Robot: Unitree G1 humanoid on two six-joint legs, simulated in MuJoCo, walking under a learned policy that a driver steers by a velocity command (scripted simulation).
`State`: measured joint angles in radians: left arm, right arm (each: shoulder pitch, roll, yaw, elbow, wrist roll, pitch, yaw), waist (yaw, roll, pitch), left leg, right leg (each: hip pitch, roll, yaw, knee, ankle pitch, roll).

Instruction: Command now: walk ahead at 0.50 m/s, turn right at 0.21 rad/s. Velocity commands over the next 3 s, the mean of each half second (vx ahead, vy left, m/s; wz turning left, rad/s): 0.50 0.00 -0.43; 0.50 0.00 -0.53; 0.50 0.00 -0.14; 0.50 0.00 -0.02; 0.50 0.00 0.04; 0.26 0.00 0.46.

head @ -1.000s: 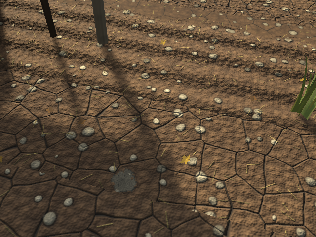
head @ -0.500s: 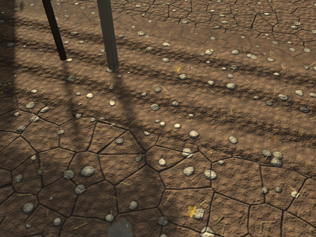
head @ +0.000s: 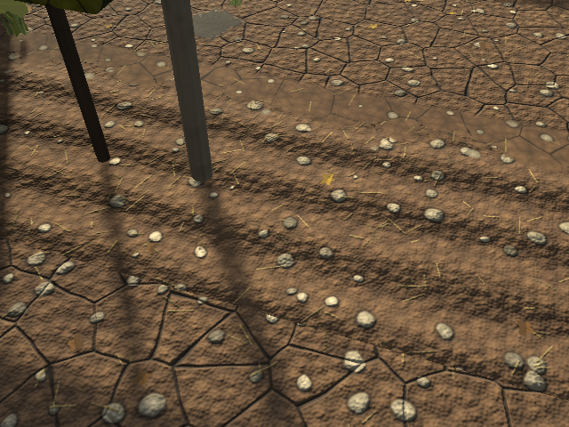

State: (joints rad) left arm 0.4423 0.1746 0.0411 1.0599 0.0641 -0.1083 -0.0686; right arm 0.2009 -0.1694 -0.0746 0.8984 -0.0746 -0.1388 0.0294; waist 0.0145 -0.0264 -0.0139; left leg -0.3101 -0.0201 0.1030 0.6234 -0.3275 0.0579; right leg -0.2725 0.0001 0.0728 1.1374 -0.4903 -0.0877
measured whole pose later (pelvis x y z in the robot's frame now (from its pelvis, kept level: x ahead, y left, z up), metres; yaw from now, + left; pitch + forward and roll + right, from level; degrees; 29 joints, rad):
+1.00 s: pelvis +0.54 -0.02 -0.14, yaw -32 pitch +4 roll +0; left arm 0.21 0.28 0.10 0.77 -0.01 -0.03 0.01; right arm 0.33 -0.20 -0.08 0.86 -0.01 -0.09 -0.01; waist -0.04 -0.05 -0.05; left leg -0.24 0.02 0.06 0.40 -0.22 0.02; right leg -0.70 -0.02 0.10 1.07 -0.19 -0.04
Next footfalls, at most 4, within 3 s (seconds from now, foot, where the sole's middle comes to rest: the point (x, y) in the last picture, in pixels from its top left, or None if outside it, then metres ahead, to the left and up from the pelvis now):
0.40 right None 0.39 -0.11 -0.92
0.78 left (275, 412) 0.63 0.06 -0.92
1.26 right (404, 388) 0.70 -0.28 -0.92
1.78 left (379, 271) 1.09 -0.26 -0.92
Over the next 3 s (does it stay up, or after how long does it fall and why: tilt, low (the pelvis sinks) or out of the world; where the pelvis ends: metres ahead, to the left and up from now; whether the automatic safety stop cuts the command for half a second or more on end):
stays up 1.39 -0.56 -0.15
